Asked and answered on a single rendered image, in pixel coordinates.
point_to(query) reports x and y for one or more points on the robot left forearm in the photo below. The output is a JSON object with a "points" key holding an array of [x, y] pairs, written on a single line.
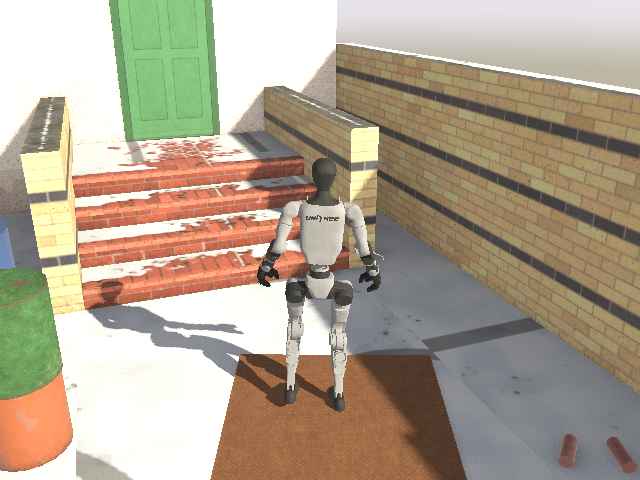
{"points": [[270, 259]]}

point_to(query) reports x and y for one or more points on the robot left upper arm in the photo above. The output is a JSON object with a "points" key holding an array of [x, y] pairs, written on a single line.
{"points": [[290, 210]]}

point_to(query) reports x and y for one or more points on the robot left shin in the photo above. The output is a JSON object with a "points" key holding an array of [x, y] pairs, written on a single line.
{"points": [[292, 357]]}

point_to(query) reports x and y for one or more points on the robot right hand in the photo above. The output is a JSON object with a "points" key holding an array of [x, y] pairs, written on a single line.
{"points": [[376, 279]]}

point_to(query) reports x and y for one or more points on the right robot foot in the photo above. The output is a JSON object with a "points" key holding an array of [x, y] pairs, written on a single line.
{"points": [[338, 403]]}

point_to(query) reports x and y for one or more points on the robot left hand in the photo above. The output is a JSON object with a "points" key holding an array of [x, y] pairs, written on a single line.
{"points": [[261, 276]]}

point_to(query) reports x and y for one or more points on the robot right upper arm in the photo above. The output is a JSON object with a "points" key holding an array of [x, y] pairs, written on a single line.
{"points": [[354, 213]]}

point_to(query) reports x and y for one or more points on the robot right forearm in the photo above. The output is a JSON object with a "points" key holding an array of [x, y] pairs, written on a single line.
{"points": [[370, 262]]}

